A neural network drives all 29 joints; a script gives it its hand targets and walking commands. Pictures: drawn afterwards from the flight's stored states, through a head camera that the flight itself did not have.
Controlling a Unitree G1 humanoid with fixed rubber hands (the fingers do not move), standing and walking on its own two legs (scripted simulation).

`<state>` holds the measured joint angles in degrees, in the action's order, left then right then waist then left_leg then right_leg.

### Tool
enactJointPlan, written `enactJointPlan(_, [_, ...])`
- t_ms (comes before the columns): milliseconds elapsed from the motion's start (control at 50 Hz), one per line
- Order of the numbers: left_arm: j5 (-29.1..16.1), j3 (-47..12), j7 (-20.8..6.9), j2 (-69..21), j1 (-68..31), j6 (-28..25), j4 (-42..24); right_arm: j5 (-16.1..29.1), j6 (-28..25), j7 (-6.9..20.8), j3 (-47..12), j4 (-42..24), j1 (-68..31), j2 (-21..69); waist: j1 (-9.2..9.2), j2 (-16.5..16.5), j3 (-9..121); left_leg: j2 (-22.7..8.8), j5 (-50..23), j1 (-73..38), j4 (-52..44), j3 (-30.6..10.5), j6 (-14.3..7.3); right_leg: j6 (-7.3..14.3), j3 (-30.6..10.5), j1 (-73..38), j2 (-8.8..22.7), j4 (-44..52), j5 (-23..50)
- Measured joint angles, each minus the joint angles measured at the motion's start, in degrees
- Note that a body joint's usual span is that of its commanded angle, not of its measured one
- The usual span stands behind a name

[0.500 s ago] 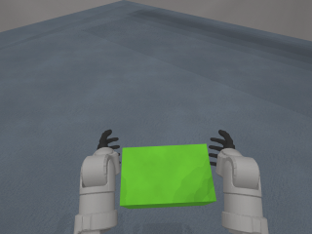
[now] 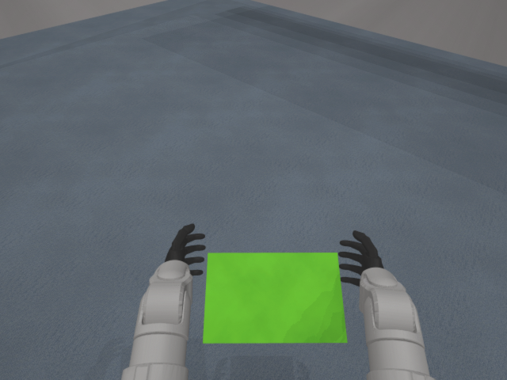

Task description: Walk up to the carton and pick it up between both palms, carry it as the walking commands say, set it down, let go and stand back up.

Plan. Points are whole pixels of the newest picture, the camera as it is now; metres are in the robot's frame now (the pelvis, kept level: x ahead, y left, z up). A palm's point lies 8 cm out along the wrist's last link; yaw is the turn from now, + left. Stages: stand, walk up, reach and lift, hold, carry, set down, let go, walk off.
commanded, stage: hold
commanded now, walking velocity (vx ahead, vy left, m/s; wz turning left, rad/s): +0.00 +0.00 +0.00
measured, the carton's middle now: (271, 298) +0.29 -0.01 -0.08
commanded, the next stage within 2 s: set down in 0.38 s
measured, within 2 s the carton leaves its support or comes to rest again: neither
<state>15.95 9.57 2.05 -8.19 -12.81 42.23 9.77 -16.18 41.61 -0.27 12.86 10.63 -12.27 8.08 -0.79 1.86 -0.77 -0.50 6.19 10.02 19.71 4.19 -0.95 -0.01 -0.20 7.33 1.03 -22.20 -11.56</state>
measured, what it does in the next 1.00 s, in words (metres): stands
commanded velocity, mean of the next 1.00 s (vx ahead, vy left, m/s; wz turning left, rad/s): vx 0.00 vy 0.00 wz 0.00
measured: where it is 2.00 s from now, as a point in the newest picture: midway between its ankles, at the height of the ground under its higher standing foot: outside the picture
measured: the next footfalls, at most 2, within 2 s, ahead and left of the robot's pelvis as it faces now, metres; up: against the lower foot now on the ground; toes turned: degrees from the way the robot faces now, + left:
none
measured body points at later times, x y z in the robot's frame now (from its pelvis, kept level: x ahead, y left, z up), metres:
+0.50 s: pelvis +0.02 -0.03 +0.00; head -0.03 -0.02 +0.45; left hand +0.31 +0.15 +0.03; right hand +0.32 -0.18 +0.03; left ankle +0.05 +0.10 -0.75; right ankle +0.01 -0.13 -0.75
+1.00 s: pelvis +0.00 -0.01 -0.02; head +0.05 +0.00 +0.43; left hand +0.31 +0.16 -0.05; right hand +0.31 -0.16 -0.05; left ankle +0.05 +0.10 -0.75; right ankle +0.01 -0.13 -0.74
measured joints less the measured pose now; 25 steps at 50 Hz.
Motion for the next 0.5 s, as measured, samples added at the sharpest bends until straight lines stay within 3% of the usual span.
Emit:
enactJointPlan(80, [0.5,2.0,-0.1,-0.7,-3.0,-2.1,3.2,-1.0,-1.4,0.5,3.2,2.5,-3.3,0.5,-0.88,0.2,-0.5,0.0,-0.1,-0.7,0.2,-1.1,0.2,0.1,0.8,-0.9,-0.2,-0.2,0.2])
enactJointPlan(240, [1.6,6.2,-1.2,-0.3,-8.0,-2.9,10.1,-2.3,-2.4,2.0,5.3,10.4,-8.7,-0.8,0.6,-0.6,-0.6,1.0,0.9,-3.1,0.9,-4.3,0.5,0.8,-1.4,-2.4,-1.7,-1.1,-0.1])
enactJointPlan(380, [1.2,4.8,-2.8,0.2,-4.4,-2.5,7.8,-1.9,-1.6,1.2,4.1,6.9,-4.8,0.5,0.96,-1.1,0.7,0.8,0.7,-5.6,-1.8,-5.0,1.2,1.1,-0.8,-5.0,-2.0,1.3,-0.2])
enactJointPlan(440, [3.0,7.3,-4.1,-0.9,-2.9,-2.5,6.9,-1.5,-1.8,1.1,3.2,7.4,-3.5,0.9,3.14,-1.1,1.6,0.1,1.2,-5.8,-1.7,-4.0,1.5,1.4,-1.8,-4.8,-2.6,1.6,-0.2])
enactJointPlan(500, [3.6,8.7,-4.8,-0.5,-2.3,-2.3,7.1,-1.6,-2.6,1.4,2.9,10.7,-4.4,1.1,4.18,-0.8,1.4,-0.3,2.1,-5.4,-0.6,-3.8,1.7,1.6,-2.0,-4.6,-3.0,0.9,-0.7])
